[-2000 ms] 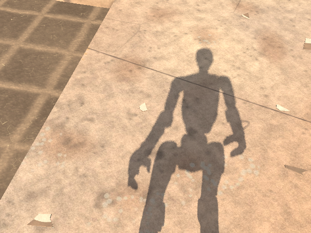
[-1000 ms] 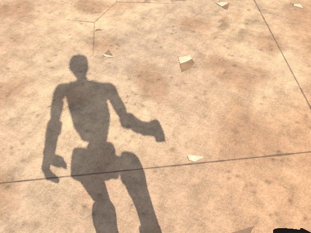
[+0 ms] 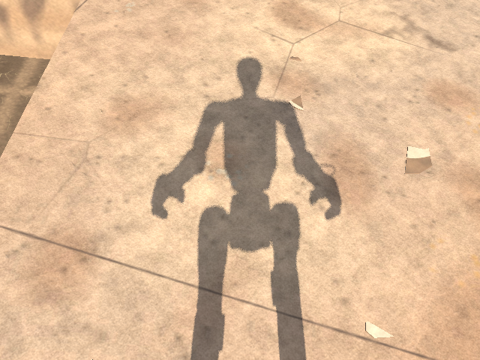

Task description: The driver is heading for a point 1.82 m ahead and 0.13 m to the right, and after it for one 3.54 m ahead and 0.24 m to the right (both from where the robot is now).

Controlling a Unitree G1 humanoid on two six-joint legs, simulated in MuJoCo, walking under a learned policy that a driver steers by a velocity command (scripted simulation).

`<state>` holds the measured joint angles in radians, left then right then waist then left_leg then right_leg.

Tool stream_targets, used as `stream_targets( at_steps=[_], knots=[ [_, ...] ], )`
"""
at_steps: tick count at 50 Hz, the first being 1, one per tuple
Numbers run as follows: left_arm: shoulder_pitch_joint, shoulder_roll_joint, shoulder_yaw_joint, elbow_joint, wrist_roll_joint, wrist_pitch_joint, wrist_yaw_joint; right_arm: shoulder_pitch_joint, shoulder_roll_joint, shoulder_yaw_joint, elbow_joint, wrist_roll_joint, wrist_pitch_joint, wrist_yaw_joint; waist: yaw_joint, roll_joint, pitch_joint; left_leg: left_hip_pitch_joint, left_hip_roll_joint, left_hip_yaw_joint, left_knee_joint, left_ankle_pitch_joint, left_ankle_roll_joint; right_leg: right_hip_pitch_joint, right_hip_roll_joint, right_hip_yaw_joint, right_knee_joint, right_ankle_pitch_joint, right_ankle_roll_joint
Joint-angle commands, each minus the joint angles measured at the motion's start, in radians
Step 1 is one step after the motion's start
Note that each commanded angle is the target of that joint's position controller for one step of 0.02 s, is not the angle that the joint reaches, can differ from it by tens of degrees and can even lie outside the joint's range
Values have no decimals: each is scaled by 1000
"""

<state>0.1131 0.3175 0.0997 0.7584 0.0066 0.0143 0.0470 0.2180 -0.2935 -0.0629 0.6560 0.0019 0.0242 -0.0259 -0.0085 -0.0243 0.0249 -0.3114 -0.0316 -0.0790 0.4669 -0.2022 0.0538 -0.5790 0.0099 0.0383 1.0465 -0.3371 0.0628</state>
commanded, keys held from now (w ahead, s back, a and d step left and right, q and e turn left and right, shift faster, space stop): q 0.20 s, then no key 0.36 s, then e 0.44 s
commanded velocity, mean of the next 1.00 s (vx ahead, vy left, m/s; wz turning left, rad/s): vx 0.00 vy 0.00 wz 0.11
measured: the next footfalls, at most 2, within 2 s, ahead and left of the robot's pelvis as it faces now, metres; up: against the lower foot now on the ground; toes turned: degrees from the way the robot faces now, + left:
right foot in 0.24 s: +0.07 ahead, -0.14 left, +0.00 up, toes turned +14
left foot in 0.58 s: +0.00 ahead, +0.12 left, +0.00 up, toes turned +10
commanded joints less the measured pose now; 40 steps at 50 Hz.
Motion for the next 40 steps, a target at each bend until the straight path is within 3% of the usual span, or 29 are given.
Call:
stream_targets(
  at_steps=[1, 5, 9, 11, 12, 13, 14, 15, 16, 17, 18, 21, 23, 25, 27, 28, 29, 30, 31, 32, 33, 34, 37, 40],
  knots=[
    [-51, 48, 4, -78, -4, -21, -4, -15, -175, -50, -78, 6, -8, -16, -5, 159, -124, 201, 218, -263, -106, 253, 160, -46, -3, 43, -137, 28, 16],
    [-58, 57, 2, -83, -12, -31, -21, -23, -194, -59, -96, 3, 4, -10, -16, 184, -112, 143, 213, -340, -97, 209, 177, 69, 22, 48, -282, -14, 15],
    [-30, 70, 6, -84, -20, -48, -38, -50, -193, -62, -113, 14, 13, 0, -8, 196, -125, 159, 195, -429, -61, 296, 169, 166, 40, 53, -433, -26, -5],
    [34, 72, 10, -65, -17, -56, -47, -87, -181, -58, -123, 27, 20, -4, 36, 186, -138, 143, 156, -415, -11, 289, 124, 292, 32, 30, -644, 127, -30],
    [59, 100, 18, -58, -8, -57, -47, -70, -153, -50, -125, 26, 20, -9, 32, 152, -155, 78, 117, -381, 34, 178, 77, 405, -40, 65, -700, 242, -58],
    [58, 159, 27, -73, 11, -50, -42, -17, -95, -33, -123, 6, 18, -7, -5, -45, -177, -46, 13, -252, 221, -110, 17, 514, -238, 247, -721, 387, -135],
    [45, 199, 32, -63, 38, -44, -43, -24, -122, -43, -151, 12, 7, -7, -26, -277, -111, -236, -116, -98, 382, -444, -39, 483, -386, 463, -740, 554, -320],
    [15, 143, 20, -89, 30, -49, -42, -7, -200, -66, -126, -4, -1, -8, -7, -183, -107, -253, -57, -115, 595, -451, -82, 451, -420, 465, -743, 532, -382],
    [-22, 106, 8, -98, 19, -48, -37, -2, -219, -78, -102, 5, 1, -4, -19, -122, -91, -252, -52, -116, 676, -386, -96, 431, -356, 368, -727, 500, -342],
    [-50, 91, 2, -102, 6, -46, -35, 13, -190, -75, -77, 5, 10, -7, -31, -90, -75, -252, -48, -112, 703, -336, -115, 426, -290, 289, -713, 455, -295],
    [-57, 78, -5, -100, -8, -45, -33, 12, -166, -68, -74, 2, 18, -9, -22, -94, -61, -269, -48, -115, 719, -292, -131, 435, -270, 257, -705, 468, -283],
    [-28, 65, -15, -81, -2, -33, -29, -22, -86, -38, -84, 9, 18, -2, -5, -121, -75, -201, -26, -46, 558, -242, -153, 453, -210, 156, -695, 521, -276],
    [-24, 75, -15, -76, -1, -24, -29, -55, -50, -18, -95, 2, 14, 3, 17, -155, -95, -98, 16, 13, 366, -252, -154, 456, -199, 127, -681, 530, -271],
    [14, 108, -7, -64, -5, -15, -33, -70, -61, -18, -97, 9, 12, 6, 43, -180, -99, -25, 18, 56, 223, -237, -150, 457, -216, 149, -670, 535, -283],
    [12, 108, -14, -57, -18, -12, -36, -16, -70, -23, -67, 11, 9, 8, 11, -159, -92, 87, 7, 83, -15, -57, -123, 431, -208, 149, -640, 509, -263],
    [40, 92, -21, -44, -24, -17, -38, -3, -76, -23, -58, 3, 8, 8, 5, -136, -83, 163, 9, 69, -139, 56, -98, 399, -194, 144, -636, 466, -226],
    [75, 58, -37, -33, -11, -32, -45, 1, -101, -22, -65, -10, 7, 2, 17, -78, -107, 299, 83, -26, -143, 191, -66, 313, -173, 140, -629, 371, -158],
    [102, 32, -49, -37, 20, -50, -61, 20, -175, -36, -70, -21, 11, -10, 53, 94, -141, 380, 208, -122, -57, 429, -17, 240, -98, 70, -562, 203, -97],
    [91, 4, -56, -31, 8, -54, -61, -20, -119, -22, -51, -32, 7, 1, 63, 203, -146, 221, 216, -110, -57, 246, 42, 325, -68, 19, -604, 68, -53],
    [28, 55, -49, -28, 6, -49, -58, -54, -77, -15, -70, -32, -3, 11, 29, 144, -91, 184, 159, -79, -73, 92, 30, 331, -57, 16, -583, 114, -30],
    [-18, 83, -39, -40, -4, -43, -54, -42, -99, -23, -65, -35, -7, 8, 3, 131, -55, 178, 139, -64, -80, 34, 13, 278, -35, 8, -545, 143, -32],
    [-21, 85, -37, -43, -12, -33, -47, -25, -128, -30, -63, -33, -11, 4, 0, 149, -34, 166, 145, -66, -88, 30, 11, 252, -29, 9, -513, 160, -36],
    [12, 88, -28, -53, -22, -17, -40, 9, -147, -41, -57, -18, -13, -14, 0, 195, -3, 149, 235, -110, -107, 96, 65, 179, -19, -10, -405, 104, -39],
    [17, 78, -16, -68, -24, -4, -47, -11, -139, -42, -80, -19, -14, -28, -16, 226, -15, 156, 370, -184, -115, 281, 168, 87, -38, -23, -137, -211, -38]
  ],
)
Keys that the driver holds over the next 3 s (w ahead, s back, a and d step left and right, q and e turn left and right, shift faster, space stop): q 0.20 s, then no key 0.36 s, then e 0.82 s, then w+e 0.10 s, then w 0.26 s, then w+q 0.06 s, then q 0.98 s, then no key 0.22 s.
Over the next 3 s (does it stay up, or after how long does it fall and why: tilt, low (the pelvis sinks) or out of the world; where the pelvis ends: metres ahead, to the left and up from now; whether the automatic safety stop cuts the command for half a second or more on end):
stays up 0.27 -0.14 -0.01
